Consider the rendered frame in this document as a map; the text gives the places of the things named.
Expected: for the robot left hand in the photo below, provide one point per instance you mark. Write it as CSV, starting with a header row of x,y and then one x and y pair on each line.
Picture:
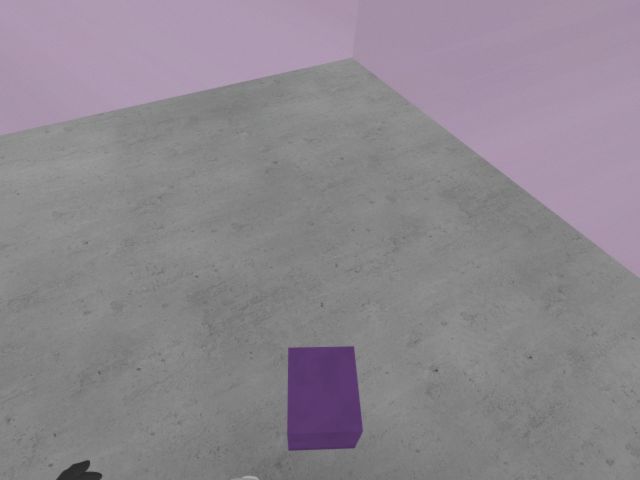
x,y
77,472

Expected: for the carton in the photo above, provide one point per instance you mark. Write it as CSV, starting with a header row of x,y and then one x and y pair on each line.
x,y
323,399

